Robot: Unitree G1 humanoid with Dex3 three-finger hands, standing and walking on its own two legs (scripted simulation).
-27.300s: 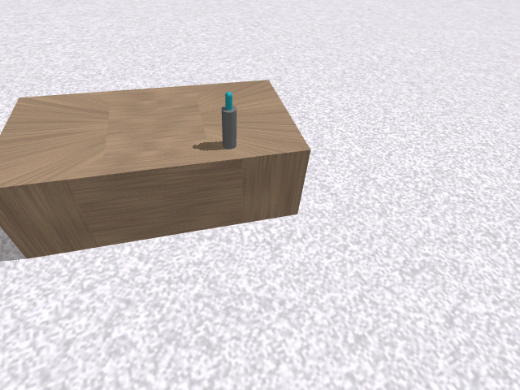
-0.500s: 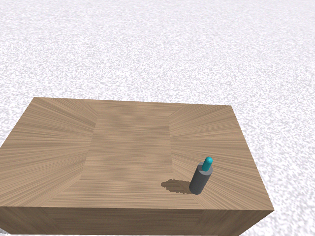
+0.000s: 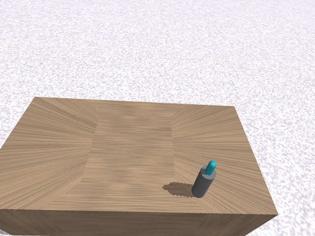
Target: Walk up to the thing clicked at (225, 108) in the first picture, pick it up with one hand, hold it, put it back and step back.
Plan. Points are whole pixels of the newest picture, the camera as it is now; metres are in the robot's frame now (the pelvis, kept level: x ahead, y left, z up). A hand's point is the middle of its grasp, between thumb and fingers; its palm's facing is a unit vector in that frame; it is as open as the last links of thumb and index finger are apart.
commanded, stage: stand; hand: right
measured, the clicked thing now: (204, 178) +0.42 -0.21 -0.24
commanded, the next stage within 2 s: step back in 0.72 s
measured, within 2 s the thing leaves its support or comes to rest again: neither
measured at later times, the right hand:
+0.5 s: hand out of the picture +0.07 -0.25 -0.16, palm faces -0.02 +0.93 -0.36, open 7.4 cm
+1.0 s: hand out of the picture +0.07 -0.31 -0.18, palm faces -0.03 +0.93 -0.36, open 7.4 cm
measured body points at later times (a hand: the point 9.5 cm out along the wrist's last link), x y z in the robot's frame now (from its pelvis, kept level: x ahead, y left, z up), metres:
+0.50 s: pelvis +0.00 +0.00 +0.00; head +0.00 +0.00 +0.45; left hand +0.07 +0.29 -0.14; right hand +0.07 -0.30 -0.13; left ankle +0.00 +0.10 -0.75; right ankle -0.02 -0.14 -0.75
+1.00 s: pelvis -0.05 -0.04 -0.02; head +0.01 -0.05 +0.42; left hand +0.02 +0.29 -0.14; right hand +0.07 -0.35 -0.16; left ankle +0.00 +0.10 -0.75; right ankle -0.08 -0.15 -0.75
